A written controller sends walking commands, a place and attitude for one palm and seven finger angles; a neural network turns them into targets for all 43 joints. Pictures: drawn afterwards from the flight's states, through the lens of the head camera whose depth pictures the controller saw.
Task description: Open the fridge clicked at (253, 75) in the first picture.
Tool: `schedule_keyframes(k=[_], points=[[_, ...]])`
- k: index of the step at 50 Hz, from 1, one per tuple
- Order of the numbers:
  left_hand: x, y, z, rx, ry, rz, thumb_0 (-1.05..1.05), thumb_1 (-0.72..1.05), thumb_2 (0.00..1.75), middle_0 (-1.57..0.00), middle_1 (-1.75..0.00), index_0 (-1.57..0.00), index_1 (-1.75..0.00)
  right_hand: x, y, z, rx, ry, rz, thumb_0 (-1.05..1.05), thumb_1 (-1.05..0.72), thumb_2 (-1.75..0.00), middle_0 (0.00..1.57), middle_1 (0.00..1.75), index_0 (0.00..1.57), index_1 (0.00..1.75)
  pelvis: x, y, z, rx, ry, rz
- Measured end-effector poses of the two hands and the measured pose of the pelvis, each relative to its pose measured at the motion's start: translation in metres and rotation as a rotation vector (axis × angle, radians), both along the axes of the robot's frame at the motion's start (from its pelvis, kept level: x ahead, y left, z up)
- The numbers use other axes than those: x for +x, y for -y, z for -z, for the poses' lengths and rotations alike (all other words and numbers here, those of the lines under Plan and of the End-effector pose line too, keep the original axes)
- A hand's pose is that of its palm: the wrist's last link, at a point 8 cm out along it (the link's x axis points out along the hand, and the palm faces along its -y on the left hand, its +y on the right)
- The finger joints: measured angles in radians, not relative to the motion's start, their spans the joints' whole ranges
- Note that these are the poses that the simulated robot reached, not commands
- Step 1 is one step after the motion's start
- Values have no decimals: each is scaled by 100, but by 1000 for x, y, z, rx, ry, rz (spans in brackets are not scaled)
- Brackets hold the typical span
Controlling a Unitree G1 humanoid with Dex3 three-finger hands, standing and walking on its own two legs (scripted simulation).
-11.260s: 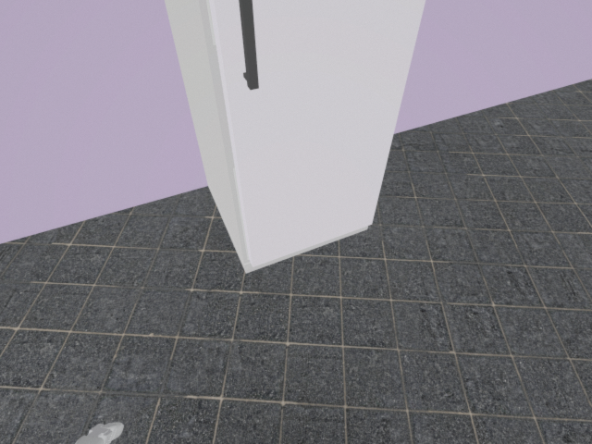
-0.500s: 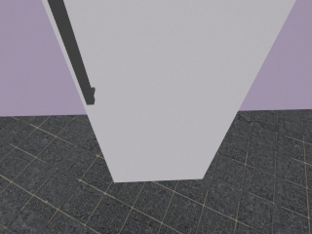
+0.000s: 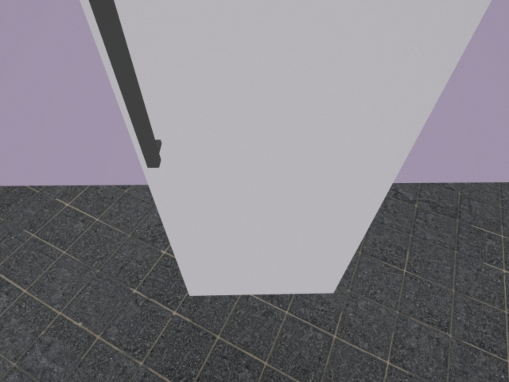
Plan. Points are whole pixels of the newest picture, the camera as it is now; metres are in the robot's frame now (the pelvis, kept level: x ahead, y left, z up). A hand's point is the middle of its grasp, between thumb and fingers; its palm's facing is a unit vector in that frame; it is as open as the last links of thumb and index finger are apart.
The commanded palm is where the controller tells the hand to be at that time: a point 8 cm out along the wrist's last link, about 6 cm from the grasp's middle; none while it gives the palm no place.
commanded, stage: raise the hand to about handle height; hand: left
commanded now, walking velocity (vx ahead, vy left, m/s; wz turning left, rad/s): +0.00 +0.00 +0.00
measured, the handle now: (134, 84) +0.47 +0.22 +0.22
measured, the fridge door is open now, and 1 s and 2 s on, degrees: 0 0 0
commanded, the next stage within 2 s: none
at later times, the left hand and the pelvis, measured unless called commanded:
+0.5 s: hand (83, 357) +0.15 +0.24 +0.02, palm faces +0.25 -0.97 -0.08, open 9.4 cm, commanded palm +0.13 +0.28 +0.04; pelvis -0.05 +0.00 -0.06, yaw +3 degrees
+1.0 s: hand (56, 283) +0.20 +0.26 +0.12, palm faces +0.15 -0.98 -0.08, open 12.4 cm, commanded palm +0.17 +0.31 +0.14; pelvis -0.03 +0.01 -0.02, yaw +2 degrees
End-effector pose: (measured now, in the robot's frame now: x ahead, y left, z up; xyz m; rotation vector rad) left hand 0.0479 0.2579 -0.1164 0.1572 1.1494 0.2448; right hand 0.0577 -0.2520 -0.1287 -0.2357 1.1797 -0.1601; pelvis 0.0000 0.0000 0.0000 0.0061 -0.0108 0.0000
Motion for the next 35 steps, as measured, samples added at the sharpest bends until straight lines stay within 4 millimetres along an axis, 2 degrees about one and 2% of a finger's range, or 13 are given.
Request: schedule_keyframes(k=[5,7,9,12,15,18,20,22,25,29,32,35], points=[[87,-2,-91,65,639,1,1,86,88,-21,-32,-20,-33,27,-6,-13,6,287,-27,1,-91,-90,20,30,20,30,-14,0,8,4,-27,-30],[113,1,-125,67,873,57,1,83,87,-21,-34,-20,-35,40,-7,-17,10,390,-42,1,-91,-90,20,30,20,30,-21,2,15,2,-60,-30],[125,4,-145,42,1072,117,1,80,85,-21,-36,-21,-37,52,-7,-20,16,483,-58,1,-91,-90,20,30,20,30,-27,3,24,2,-91,-20],[120,9,-145,-29,1245,204,0,74,83,-21,-40,-21,-40,68,-5,-21,16,591,-95,1,-91,-90,20,30,20,30,-36,6,44,5,-133,-7],[97,5,-121,-90,1178,225,0,67,80,-22,-44,-22,-45,80,-3,-21,4,654,-119,1,-91,-90,20,30,20,30,-42,6,58,2,-135,-7],[69,-8,-100,-95,1033,150,0,60,77,-23,-48,-23,-49,90,-7,-24,-10,684,-141,1,-91,-90,20,30,20,30,-43,4,62,-8,-120,-21],[56,-20,-99,-45,999,87,1,56,75,-23,-51,-23,-52,94,-12,-24,-18,688,-164,1,-91,-90,20,30,20,30,-44,3,63,-19,-113,-32],[53,-29,-108,17,1037,47,1,51,73,-23,-54,-23,-55,96,-19,-22,-20,681,-192,1,-91,-90,20,30,20,30,-45,3,63,-32,-108,-43],[64,-31,-137,65,1178,74,1,44,70,-23,-59,-23,-59,96,-31,-16,-12,659,-230,1,-91,-90,20,30,20,30,-47,2,62,-47,-103,-56],[95,-21,-172,22,1279,216,1,35,66,-24,-65,-23,-65,89,-45,-13,17,627,-223,1,-90,-90,20,30,20,30,-45,-1,55,-54,-91,-59],[116,-20,-180,-35,1197,272,1,28,63,-24,-69,-24,-70,81,-49,-17,37,614,-169,2,-90,-90,20,30,20,30,-41,-4,46,-44,-84,-45],[124,-30,-180,-58,1085,226,0,21,60,-25,-74,-25,-74,77,-49,-23,43,612,-115,2,-90,-90,20,30,20,30,-34,-7,37,-31,-78,-27]])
